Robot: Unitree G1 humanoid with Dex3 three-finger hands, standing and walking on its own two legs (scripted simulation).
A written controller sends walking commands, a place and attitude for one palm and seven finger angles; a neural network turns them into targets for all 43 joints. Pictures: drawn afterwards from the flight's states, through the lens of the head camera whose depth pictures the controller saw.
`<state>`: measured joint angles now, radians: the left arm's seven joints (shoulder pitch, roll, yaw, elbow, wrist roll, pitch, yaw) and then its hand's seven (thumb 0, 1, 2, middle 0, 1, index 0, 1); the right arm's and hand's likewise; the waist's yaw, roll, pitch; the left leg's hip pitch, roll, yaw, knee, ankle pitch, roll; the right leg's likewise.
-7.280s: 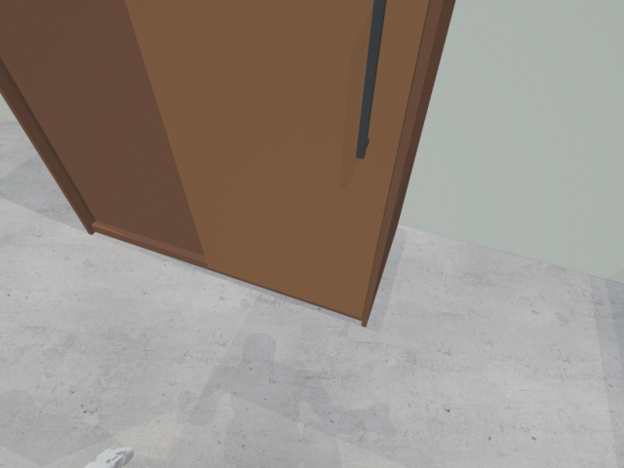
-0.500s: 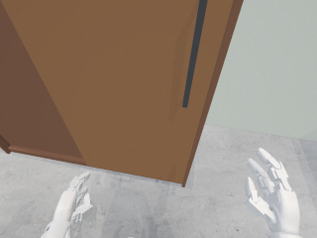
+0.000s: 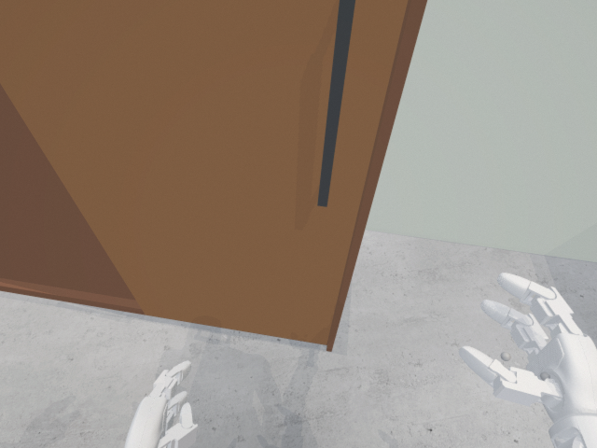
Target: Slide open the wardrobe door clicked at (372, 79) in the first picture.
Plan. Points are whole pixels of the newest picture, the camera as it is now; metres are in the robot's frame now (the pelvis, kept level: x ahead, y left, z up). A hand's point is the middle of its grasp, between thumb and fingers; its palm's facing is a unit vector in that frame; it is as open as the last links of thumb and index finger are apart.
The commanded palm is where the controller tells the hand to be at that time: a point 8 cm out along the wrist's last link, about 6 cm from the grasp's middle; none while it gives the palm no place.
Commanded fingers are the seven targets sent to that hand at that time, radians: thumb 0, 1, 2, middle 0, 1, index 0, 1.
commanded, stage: raise the hand with hooked fingers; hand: right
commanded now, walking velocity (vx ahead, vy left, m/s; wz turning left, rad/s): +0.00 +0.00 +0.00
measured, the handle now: (334, 111) +0.52 -0.01 +0.19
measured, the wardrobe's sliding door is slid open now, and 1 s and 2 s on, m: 0.00 0.00 0.00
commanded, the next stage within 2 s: move the hooked fingers beside the handle in 1.28 s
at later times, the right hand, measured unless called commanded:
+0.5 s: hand out of the picture +0.25 -0.26 +0.19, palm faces +0.19 +0.98 -0.07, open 13.7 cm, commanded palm +0.21 -0.30 +0.19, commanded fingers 0.00 0.50 -0.30 0.30 1.20 0.30 1.20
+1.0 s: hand out of the picture +0.28 -0.27 +0.22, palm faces +0.14 +0.99 -0.06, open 14.0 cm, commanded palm +0.24 -0.31 +0.23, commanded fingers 0.00 0.50 -0.30 0.30 1.20 0.30 1.20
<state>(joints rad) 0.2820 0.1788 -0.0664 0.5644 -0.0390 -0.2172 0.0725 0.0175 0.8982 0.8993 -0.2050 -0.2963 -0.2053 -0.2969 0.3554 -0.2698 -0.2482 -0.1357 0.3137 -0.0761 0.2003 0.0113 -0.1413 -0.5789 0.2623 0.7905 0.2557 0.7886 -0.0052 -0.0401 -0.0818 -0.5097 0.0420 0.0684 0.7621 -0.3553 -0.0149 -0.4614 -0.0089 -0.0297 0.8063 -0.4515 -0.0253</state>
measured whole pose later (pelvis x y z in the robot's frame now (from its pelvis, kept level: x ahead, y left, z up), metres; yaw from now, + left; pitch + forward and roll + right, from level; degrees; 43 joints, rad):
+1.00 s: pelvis +0.00 +0.02 +0.03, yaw -1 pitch -2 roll +1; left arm 0.21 0.29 -0.07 0.60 -0.09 -0.20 0.10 0.02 0.90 0.90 -0.20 -0.30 -0.20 -0.30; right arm -0.14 -0.46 -0.48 0.08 0.33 0.30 0.38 -0.01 0.50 -0.30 0.30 1.20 0.30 1.20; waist -0.05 -0.07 -0.03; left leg -0.21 0.03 0.09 0.49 -0.24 0.00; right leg -0.16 -0.01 -0.01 0.51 -0.31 -0.01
